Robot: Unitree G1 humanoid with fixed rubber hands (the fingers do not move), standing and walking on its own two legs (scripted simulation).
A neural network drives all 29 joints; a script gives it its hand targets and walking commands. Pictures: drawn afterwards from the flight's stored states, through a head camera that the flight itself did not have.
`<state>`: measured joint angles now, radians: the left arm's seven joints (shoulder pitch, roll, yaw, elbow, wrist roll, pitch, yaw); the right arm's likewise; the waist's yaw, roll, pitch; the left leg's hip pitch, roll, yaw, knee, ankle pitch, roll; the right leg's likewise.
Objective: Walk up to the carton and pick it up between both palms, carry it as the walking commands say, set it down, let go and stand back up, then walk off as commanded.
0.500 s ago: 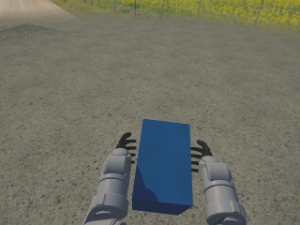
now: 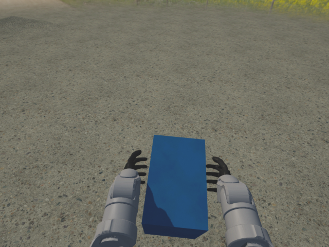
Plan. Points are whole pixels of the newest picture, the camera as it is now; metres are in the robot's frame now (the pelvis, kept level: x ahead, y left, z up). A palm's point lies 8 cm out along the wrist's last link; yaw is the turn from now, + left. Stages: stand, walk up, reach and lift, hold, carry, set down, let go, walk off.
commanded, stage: set down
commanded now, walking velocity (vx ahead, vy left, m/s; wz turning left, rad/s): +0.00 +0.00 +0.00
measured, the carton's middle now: (174, 187) +0.35 +0.00 -0.06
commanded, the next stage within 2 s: none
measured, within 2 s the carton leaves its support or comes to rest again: neither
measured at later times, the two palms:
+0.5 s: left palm (133, 194) +0.31 +0.12 -0.05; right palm (216, 198) +0.31 -0.12 -0.05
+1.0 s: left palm (138, 203) +0.34 +0.12 -0.16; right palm (208, 204) +0.34 -0.12 -0.15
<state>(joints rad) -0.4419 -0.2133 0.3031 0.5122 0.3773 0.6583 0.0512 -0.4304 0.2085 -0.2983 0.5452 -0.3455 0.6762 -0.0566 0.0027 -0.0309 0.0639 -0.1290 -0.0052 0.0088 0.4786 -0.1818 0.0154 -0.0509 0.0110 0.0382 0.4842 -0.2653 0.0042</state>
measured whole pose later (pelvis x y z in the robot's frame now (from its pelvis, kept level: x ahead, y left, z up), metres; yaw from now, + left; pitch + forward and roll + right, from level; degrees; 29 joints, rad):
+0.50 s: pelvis -0.03 +0.00 -0.03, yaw +0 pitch +6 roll -1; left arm -0.53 -0.24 0.45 0.65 0.42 0.30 0.13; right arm -0.53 0.25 -0.45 0.68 -0.40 0.31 -0.09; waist -0.01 -0.02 0.05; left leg -0.62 -0.01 0.00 0.72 -0.20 0.02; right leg -0.55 0.02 0.03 0.76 -0.31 0.01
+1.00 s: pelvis -0.04 +0.00 -0.10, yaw +1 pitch +23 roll -1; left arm -0.64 -0.24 0.43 0.61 0.33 0.18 0.18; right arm -0.65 0.24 -0.46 0.62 -0.32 0.18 -0.14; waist -0.02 -0.01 -0.02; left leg -1.20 -0.01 -0.02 1.10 -0.31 0.01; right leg -1.11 0.02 0.01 1.15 -0.43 0.01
